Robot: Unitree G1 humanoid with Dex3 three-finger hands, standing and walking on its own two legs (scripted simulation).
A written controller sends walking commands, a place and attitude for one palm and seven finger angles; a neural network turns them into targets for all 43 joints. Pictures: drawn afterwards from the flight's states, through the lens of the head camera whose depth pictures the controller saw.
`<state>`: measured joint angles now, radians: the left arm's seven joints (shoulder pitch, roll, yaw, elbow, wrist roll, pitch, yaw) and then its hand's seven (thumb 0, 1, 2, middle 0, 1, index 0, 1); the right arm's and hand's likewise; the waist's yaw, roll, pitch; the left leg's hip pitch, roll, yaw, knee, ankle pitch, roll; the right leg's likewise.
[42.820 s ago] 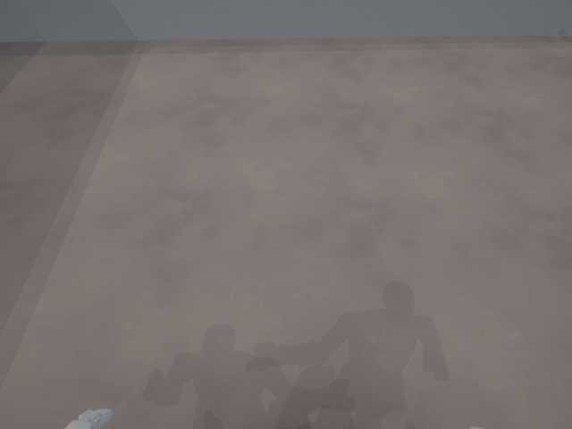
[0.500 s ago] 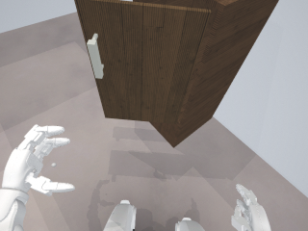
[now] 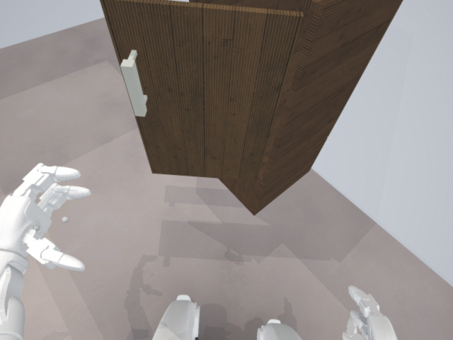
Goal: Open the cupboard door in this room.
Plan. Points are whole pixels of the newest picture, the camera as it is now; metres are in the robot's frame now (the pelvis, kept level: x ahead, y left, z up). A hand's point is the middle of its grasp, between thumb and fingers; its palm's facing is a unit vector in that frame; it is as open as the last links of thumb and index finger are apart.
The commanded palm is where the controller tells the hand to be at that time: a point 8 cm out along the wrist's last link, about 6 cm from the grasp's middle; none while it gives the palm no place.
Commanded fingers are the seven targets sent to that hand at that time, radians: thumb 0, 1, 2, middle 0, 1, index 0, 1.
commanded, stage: raise the hand with hooked fingers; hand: left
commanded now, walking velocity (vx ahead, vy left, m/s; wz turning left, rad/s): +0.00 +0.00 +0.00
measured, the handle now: (137, 84) +0.63 +0.26 +0.04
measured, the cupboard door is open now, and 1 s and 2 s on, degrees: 47 47 47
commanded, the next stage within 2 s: move the hooked fingers beside the handle in 0.42 s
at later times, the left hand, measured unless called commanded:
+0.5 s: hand (75, 218) +0.28 +0.26 +0.06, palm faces +0.01 -1.00 -0.04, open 14.0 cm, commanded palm +0.26 +0.31 +0.06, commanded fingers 0.00 -0.50 0.30 -0.30 -1.20 -0.30 -1.20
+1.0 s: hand (82, 173) +0.37 +0.28 +0.05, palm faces +0.03 -1.00 -0.02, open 14.0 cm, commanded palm +0.35 +0.33 +0.05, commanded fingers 0.00 -0.50 0.30 -0.30 -1.20 -0.30 -1.20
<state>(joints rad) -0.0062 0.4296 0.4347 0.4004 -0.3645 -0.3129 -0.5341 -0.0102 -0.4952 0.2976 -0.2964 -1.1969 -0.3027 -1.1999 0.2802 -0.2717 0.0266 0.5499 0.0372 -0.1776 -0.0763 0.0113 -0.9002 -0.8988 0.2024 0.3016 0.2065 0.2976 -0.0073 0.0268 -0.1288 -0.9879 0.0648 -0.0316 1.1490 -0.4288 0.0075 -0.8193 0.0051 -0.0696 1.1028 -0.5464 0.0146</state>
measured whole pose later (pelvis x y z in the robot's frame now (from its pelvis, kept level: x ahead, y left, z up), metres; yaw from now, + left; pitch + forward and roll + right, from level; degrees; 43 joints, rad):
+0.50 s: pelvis +0.00 -0.01 +0.00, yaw +0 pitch +15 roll -3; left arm 0.00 0.41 0.43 0.41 -0.37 -0.34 -0.54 -0.01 -0.50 0.30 -0.30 -1.20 -0.30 -1.20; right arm 0.26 -0.27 0.03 0.54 0.04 -0.16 -0.07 0.01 -0.90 -0.90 0.20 0.30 0.21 0.30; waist 0.00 0.03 -0.14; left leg -0.99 0.07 -0.03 1.15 -0.44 -0.01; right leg -0.83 0.01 -0.07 1.12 -0.56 0.00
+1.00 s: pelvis +0.00 -0.01 -0.01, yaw -1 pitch +18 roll -4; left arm -0.39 0.53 0.50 0.79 -0.29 -0.34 -0.56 -0.01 -0.50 0.30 -0.30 -1.20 -0.30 -1.20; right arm 0.29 -0.28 0.03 0.59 0.03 -0.12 -0.08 0.01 -0.90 -0.90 0.20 0.30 0.21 0.30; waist -0.04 0.02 -0.14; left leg -1.07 0.08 -0.03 1.20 -0.45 -0.01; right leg -0.92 0.02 -0.06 1.17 -0.57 0.00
